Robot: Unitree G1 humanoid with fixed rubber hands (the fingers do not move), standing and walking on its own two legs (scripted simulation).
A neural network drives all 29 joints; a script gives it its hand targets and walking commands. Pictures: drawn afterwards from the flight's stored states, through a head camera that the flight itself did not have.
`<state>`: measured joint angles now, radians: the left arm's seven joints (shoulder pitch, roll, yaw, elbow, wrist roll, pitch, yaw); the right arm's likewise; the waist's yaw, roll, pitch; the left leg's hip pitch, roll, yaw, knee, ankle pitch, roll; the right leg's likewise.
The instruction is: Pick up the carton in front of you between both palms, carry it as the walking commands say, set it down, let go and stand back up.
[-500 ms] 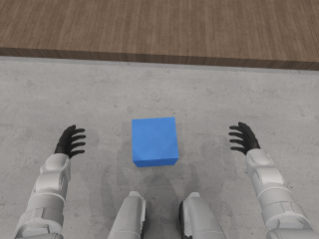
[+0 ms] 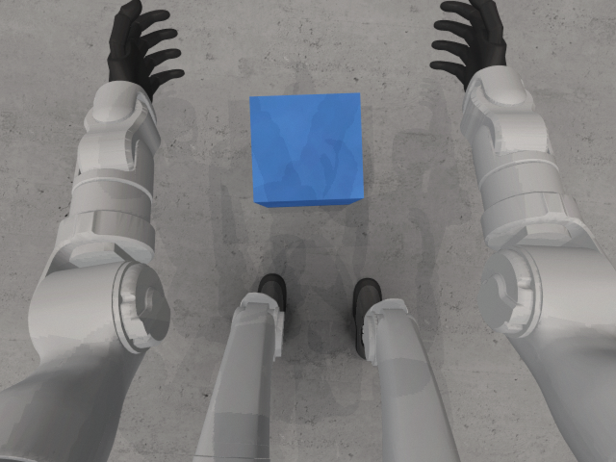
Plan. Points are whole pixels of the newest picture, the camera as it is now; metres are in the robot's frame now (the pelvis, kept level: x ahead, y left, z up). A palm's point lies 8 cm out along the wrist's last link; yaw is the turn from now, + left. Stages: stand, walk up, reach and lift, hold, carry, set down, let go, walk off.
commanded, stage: reach and lift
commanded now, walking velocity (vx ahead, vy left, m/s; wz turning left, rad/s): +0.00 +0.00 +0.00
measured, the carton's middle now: (306, 158) +0.50 +0.04 -0.52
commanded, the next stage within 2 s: none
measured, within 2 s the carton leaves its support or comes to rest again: leaves its support in 1.70 s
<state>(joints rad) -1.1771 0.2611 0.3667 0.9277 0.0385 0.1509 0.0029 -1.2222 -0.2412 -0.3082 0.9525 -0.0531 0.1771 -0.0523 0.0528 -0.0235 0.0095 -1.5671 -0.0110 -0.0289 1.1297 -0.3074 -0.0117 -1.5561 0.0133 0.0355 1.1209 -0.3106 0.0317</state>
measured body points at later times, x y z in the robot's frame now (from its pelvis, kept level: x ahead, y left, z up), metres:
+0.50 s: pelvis -0.01 -0.01 -0.18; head +0.34 +0.00 +0.10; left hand +0.50 +0.24 -0.34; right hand +0.53 -0.15 -0.35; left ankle +0.09 +0.12 -0.61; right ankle +0.08 -0.14 -0.61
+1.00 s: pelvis -0.03 +0.00 -0.27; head +0.35 +0.01 -0.03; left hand +0.51 +0.22 -0.46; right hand +0.54 -0.15 -0.46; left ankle +0.08 +0.12 -0.61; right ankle +0.08 -0.13 -0.61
